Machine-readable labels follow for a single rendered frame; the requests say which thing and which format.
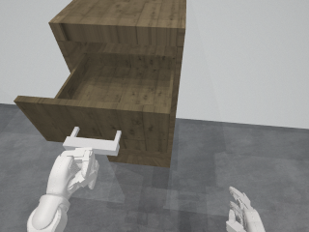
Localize drawer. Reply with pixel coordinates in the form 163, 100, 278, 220
14, 51, 176, 153

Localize cabinet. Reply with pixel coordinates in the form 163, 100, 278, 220
48, 0, 186, 168

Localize robot left forearm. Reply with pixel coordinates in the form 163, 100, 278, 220
27, 193, 70, 232

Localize robot left hand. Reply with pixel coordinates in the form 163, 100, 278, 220
46, 147, 99, 200

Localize robot right hand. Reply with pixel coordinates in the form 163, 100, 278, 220
226, 187, 266, 232

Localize handle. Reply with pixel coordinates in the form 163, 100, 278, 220
63, 127, 122, 157

